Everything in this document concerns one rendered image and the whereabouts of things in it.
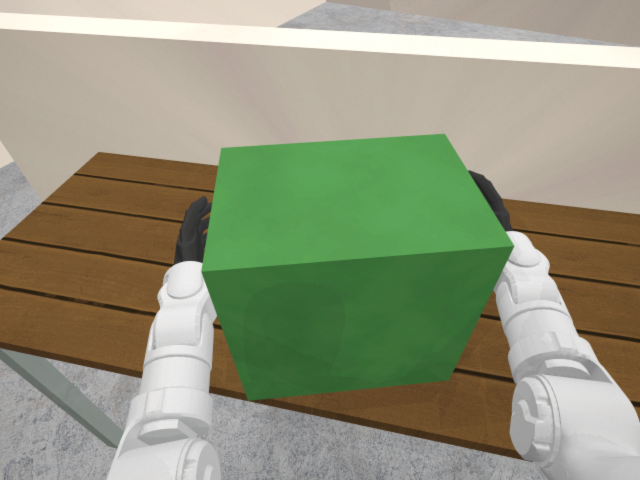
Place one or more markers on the right robot hand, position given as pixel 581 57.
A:
pixel 493 198

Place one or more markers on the left robot upper arm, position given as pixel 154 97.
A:
pixel 186 459

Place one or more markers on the robot right forearm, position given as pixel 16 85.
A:
pixel 536 321

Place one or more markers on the table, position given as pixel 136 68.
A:
pixel 80 276

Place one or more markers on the right robot upper arm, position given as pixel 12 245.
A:
pixel 575 429

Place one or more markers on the carton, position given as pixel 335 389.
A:
pixel 351 264

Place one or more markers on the left robot hand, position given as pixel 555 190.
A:
pixel 191 240

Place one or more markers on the robot left forearm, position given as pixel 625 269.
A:
pixel 174 401

